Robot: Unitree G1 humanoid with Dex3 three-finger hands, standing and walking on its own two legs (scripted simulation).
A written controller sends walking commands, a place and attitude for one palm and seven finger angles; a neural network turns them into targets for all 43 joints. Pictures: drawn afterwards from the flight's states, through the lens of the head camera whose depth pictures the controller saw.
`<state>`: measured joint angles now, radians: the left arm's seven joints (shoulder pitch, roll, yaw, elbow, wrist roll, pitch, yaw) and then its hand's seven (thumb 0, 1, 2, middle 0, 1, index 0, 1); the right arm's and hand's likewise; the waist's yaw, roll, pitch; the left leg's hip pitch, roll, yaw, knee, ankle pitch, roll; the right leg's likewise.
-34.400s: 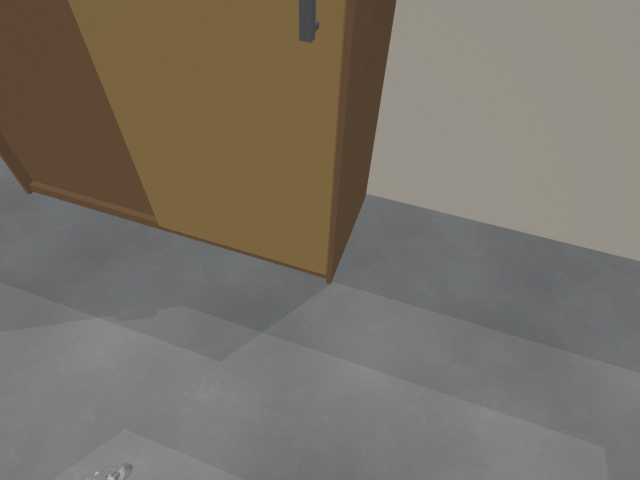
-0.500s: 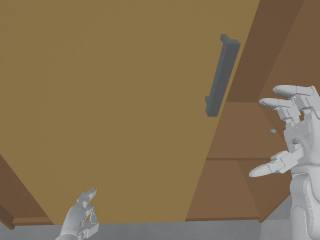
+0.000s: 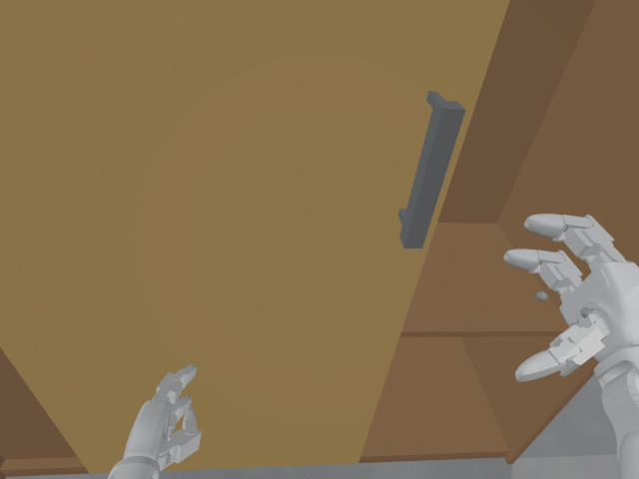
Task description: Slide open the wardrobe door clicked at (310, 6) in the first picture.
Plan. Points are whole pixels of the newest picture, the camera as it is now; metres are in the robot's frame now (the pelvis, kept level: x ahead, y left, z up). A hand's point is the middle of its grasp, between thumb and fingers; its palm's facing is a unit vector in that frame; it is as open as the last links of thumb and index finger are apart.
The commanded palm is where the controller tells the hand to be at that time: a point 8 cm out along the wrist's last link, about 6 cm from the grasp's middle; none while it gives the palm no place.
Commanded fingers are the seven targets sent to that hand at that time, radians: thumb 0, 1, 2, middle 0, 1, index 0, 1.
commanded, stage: draw the hand back to the body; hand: right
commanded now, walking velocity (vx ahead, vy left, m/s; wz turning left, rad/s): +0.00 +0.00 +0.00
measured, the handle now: (422, 172) +0.41 -0.13 +0.25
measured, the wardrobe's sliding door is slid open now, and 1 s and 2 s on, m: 0.47 0.47 0.47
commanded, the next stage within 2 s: step back with the hand held close in 1.22 s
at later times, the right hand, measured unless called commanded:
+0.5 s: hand (569, 324) +0.22 -0.26 +0.18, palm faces +0.43 +0.86 -0.29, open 12.2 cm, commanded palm +0.17 -0.29 +0.19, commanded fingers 0.00 -0.32 -0.62 0.22 0.64 0.22 0.64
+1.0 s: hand (585, 335) +0.22 -0.28 +0.17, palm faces +0.48 +0.81 -0.34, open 7.7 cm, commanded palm +0.17 -0.31 +0.18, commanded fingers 0.00 -0.90 -0.90 0.20 0.30 0.20 0.30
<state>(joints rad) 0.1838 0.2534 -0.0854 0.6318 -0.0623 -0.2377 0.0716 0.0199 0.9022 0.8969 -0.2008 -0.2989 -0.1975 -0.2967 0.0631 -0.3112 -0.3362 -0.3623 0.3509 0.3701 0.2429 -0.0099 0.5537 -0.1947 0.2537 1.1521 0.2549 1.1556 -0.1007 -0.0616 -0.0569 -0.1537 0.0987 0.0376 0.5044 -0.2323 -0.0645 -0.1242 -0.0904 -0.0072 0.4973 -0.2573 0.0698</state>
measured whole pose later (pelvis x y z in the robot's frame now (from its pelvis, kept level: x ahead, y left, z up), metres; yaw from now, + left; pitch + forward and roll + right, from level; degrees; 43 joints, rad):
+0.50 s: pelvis +0.01 -0.01 +0.01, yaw +1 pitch -7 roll +0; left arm 0.23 0.22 -0.03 0.71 0.03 -0.22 0.09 0.02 0.90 0.90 -0.20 -0.30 -0.20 -0.30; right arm 0.32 -0.31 -0.30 -0.36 0.06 -0.10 -0.09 0.00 0.03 -0.45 0.24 0.84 0.24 0.85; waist -0.08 -0.04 0.04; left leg -0.10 0.09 0.02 0.41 -0.19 -0.07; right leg -0.08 -0.09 -0.03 0.45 -0.25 0.06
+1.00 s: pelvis +0.03 -0.01 +0.01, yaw +1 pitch -6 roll +1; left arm 0.19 0.22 -0.01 0.66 0.03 -0.20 0.09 0.02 0.90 0.90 -0.20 -0.30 -0.20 -0.30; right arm 0.41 -0.32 -0.34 -0.38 0.05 -0.09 -0.09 0.01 -0.80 -0.85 0.21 0.35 0.21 0.36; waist -0.10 -0.03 0.03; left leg -0.06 0.09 0.02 0.38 -0.20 -0.08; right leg -0.05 -0.09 -0.04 0.43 -0.27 0.06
